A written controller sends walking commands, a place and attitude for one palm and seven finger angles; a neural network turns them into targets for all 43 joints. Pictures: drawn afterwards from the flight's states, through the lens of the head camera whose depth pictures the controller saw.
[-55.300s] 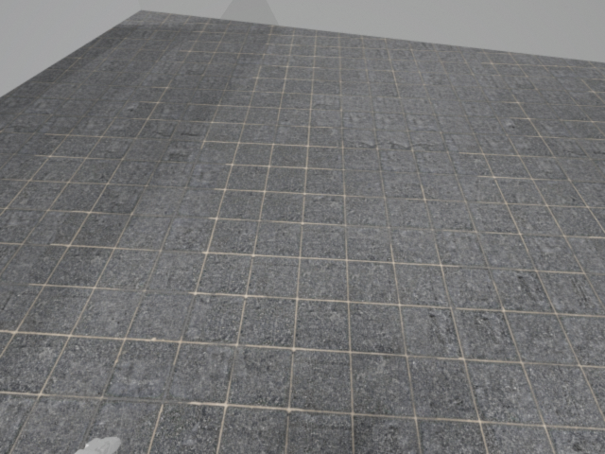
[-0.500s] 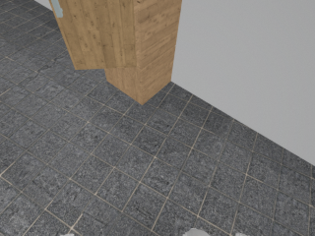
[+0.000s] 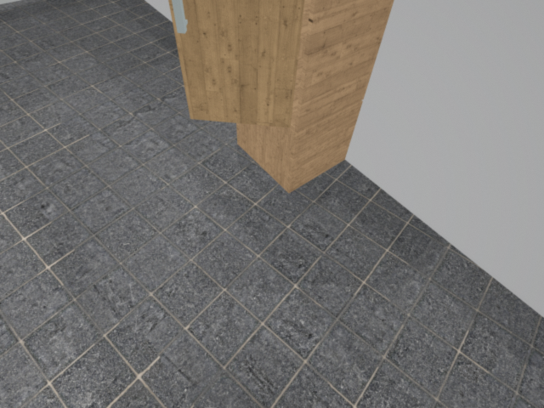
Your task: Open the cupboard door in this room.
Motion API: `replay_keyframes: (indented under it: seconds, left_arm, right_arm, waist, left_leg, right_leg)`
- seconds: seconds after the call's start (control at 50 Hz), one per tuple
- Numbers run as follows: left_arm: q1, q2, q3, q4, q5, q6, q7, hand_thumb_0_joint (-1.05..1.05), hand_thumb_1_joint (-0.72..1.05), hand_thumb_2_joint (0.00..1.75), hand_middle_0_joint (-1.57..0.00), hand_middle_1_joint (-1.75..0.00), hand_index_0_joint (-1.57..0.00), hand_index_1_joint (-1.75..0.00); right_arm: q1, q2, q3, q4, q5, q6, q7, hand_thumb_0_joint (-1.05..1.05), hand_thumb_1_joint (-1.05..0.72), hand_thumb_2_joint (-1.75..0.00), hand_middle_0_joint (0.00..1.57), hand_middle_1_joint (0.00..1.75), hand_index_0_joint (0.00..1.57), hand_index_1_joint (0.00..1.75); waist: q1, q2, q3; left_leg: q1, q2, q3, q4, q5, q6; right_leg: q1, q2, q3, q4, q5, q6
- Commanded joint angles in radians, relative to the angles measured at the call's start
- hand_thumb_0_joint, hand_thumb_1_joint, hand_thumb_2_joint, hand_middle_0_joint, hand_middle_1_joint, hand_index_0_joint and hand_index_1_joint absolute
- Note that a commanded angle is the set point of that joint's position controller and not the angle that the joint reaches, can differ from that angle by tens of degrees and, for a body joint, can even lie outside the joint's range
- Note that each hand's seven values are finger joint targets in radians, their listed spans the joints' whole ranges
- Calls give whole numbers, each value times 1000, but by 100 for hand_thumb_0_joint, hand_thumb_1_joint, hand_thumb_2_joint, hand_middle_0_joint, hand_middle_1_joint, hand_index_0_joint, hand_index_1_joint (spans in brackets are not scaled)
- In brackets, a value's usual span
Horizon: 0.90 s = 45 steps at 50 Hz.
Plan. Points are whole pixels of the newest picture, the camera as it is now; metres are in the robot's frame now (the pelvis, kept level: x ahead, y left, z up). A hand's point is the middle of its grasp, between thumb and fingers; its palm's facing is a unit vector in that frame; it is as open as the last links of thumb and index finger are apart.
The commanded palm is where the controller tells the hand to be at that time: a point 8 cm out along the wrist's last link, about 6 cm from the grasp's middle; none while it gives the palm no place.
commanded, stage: take the last steps up to it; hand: left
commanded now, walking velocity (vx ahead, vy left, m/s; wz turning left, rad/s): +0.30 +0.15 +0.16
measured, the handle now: (180, 6) +1.08 +0.37 +0.06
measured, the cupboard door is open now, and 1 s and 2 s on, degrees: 47 47 47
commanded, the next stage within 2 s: come to a stop and stand still in 1.26 s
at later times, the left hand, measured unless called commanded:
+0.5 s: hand (178, 341) +0.24 +0.19 -0.16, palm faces +0.03 -0.98 -0.20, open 7.4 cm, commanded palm none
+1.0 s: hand (143, 346) +0.23 +0.26 -0.19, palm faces +0.18 -0.97 -0.15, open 7.4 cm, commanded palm none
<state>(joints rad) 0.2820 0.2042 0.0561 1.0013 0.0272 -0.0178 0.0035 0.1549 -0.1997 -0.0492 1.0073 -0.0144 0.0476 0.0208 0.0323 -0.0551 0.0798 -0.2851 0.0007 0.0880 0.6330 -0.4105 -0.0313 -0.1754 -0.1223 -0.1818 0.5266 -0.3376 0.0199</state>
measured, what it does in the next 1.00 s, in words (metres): walks ahead: left foot, then right foot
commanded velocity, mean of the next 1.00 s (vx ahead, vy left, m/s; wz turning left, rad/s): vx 0.30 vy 0.11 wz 0.02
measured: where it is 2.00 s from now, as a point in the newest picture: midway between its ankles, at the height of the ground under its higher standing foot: (243, 318)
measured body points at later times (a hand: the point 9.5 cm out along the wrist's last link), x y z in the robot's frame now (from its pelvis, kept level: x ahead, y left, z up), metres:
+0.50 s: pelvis +0.13 +0.01 -0.01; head +0.16 -0.01 +0.43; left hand +0.23 +0.24 -0.15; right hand +0.05 -0.20 -0.18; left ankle +0.01 +0.11 -0.72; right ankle +0.19 -0.08 -0.74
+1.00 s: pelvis +0.32 +0.10 -0.01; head +0.35 +0.12 +0.44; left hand +0.22 +0.31 -0.17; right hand +0.46 -0.13 -0.14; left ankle +0.36 +0.19 -0.74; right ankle +0.21 -0.06 -0.68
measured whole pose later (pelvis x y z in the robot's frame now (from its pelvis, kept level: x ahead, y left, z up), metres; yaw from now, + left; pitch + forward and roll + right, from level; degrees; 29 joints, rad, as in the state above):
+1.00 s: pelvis +0.32 +0.10 -0.01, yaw +4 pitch +0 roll +0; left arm 0.38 0.17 0.05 1.15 0.02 -0.01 0.00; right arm 0.11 -0.18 -0.04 0.97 -0.03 -0.06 0.01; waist 0.05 -0.05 0.08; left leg -0.38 0.03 0.15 0.61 -0.24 0.06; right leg -0.27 -0.12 -0.06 1.02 -0.49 0.00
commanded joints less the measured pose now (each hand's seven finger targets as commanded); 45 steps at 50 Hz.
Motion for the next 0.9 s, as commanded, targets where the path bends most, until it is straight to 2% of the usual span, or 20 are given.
replay_keyframes:
  seconds: [0.0,0.02,0.04,0.08,0.12,0.2,0.34,0.4,0.42,0.44,0.46,0.48,0.52,0.56,0.58,0.64,0.8,0.84,0.86,0.88]
  left_arm:
    - [-36,108,42,-81,-14,0,-12,0,90,90,-20,-30,-20,-30]
    - [-134,77,23,-133,-8,0,-12,0,90,90,-20,-30,-20,-30]
    - [-186,79,21,-134,2,3,-7,0,90,90,-20,-30,-20,-30]
    - [-159,84,22,-96,1,1,-21,0,90,90,-20,-30,-20,-30]
    - [-99,70,18,-58,2,2,-27,0,90,90,-20,-30,-20,-30]
    - [-104,51,5,-50,0,3,-24,0,90,90,-20,-30,-20,-30]
    - [-215,28,-3,-95,-3,-7,-25,0,90,90,-20,-30,-20,-30]
    - [-84,48,13,-59,-1,-18,-25,0,90,90,-20,-30,-20,-30]
    - [50,90,28,-22,1,-29,-20,0,90,90,-20,-30,-20,-30]
    - [207,183,53,21,6,-41,-9,0,90,90,-20,-30,-20,-30]
    - [253,236,62,28,-9,-36,-3,0,90,90,-20,-30,-20,-30]
    - [173,185,54,15,-14,-32,8,0,90,90,-20,-30,-20,-30]
    - [37,81,23,-17,-12,-37,12,0,90,90,-20,-30,-20,-30]
    - [26,41,12,-10,-10,-56,9,0,90,90,-20,-30,-20,-30]
    - [40,42,12,1,-7,-62,9,0,90,90,-20,-30,-20,-30]
    - [63,51,20,21,-6,-76,5,0,90,90,-20,-30,-20,-30]
    - [91,122,22,76,2,-63,5,0,90,90,-20,-30,-20,-30]
    - [78,130,26,78,-3,-54,6,0,90,90,-20,-30,-20,-30]
    - [68,123,27,75,-4,-50,6,0,90,90,-20,-30,-20,-30]
    - [74,93,19,67,-5,-47,1,0,90,90,-20,-30,-20,-30]
  right_arm:
    - [187,-204,-46,-35,-20,-52,-14,0,-90,-90,20,30,20,30]
    - [298,-252,-54,-14,-22,-47,-27,0,-90,-90,20,30,20,30]
    - [291,-225,-45,-5,-19,-52,-34,0,-90,-90,20,30,20,30]
    - [194,-156,-23,-42,-12,-69,-42,0,-90,-90,20,30,20,30]
    - [172,-127,-10,-44,-11,-91,-43,0,-90,-90,20,30,20,30]
    - [223,-115,-5,-6,-5,-105,-41,0,-90,-90,20,30,20,30]
    - [298,-101,-2,57,-14,-105,-39,0,-90,-90,20,30,20,30]
    - [275,-96,1,72,-10,-101,-40,0,-90,-90,20,30,20,30]
    - [264,-83,1,70,0,-106,-38,0,-90,-90,20,30,20,30]
    - [282,-50,2,48,11,-113,-31,0,-90,-90,20,30,20,30]
    - [270,-64,-4,24,7,-105,-30,0,-90,-90,20,30,20,30]
    - [198,-78,-15,22,0,-92,-27,0,-90,-90,20,30,20,30]
    - [135,-28,-13,20,-8,-76,-18,0,-90,-90,20,30,20,30]
    - [193,10,-7,51,-13,-61,-9,0,-90,-90,20,30,20,30]
    - [206,18,-9,58,-11,-59,-5,0,-90,-90,20,30,20,30]
    - [161,35,-9,37,-13,-56,3,0,-90,-90,20,30,20,30]
    - [-32,-7,-5,-56,-6,-77,26,0,-90,-90,20,30,20,30]
    - [14,-30,-7,-47,-9,-86,21,0,-90,-90,20,30,20,30]
    - [101,-58,-13,-19,-12,-92,12,0,-90,-90,20,30,20,30]
    - [238,-136,-32,17,-18,-99,0,0,-90,-90,20,30,20,30]
  waist:
    - [-113,318,-92]
    - [-156,362,-76]
    - [-147,313,-64]
    - [-82,210,-16]
    - [-46,140,-21]
    - [-38,121,-23]
    - [-58,137,32]
    - [9,96,7]
    - [67,27,-53]
    - [113,-179,-160]
    - [103,-243,-176]
    - [84,-185,-86]
    - [17,-63,44]
    - [-19,-77,-7]
    - [-25,-75,-30]
    - [-19,-25,-43]
    - [8,-120,11]
    - [-29,-100,-2]
    - [-74,-49,-35]
    - [-127,120,-125]
  left_leg:
    - [373,241,-340,-311,25,150]
    - [366,373,-524,-411,33,258]
    - [305,367,-534,-434,-35,276]
    - [200,308,-439,-461,-46,246]
    - [205,250,-329,-459,153,224]
    - [224,217,-216,-453,350,233]
    - [198,231,-184,-423,399,235]
    - [88,169,-135,-261,390,179]
    - [-17,110,-93,-78,387,142]
    - [-237,-6,-3,209,155,83]
    - [-320,-36,-37,490,-187,61]
    - [-358,28,-114,598,-120,60]
    - [-338,102,-136,566,84,39]
    - [-272,112,-96,483,159,14]
    - [-253,109,-76,435,169,4]
    - [-280,104,-39,306,208,-16]
    - [-187,65,19,-5,196,6]
    - [-34,26,57,-101,214,21]
    - [124,9,72,-162,217,31]
    - [330,92,-21,-180,214,61]
  right_leg:
    - [-380,-17,1,231,-158,2]
    - [-509,51,24,463,-301,7]
    - [-546,23,119,585,-263,-12]
    - [-533,-14,161,660,-98,-17]
    - [-496,-14,155,634,-5,-8]
    - [-439,-6,123,476,51,6]
    - [-306,31,78,188,60,-4]
    - [-27,77,49,32,123,-25]
    - [191,30,124,-25,126,-51]
    - [437,-229,466,-130,84,-149]
    - [393,-405,720,-291,-13,-241]
    - [246,-392,711,-342,-149,-229]
    - [-3,-293,459,-374,-112,-162]
    - [-31,-223,276,-373,81,-125]
    - [-19,-204,239,-368,138,-122]
    - [46,-193,175,-350,311,-134]
    - [85,-218,132,-290,331,-120]
    - [35,-190,106,-215,344,-99]
    - [-28,-156,75,-98,373,-83]
    - [-134,-91,33,138,283,-58]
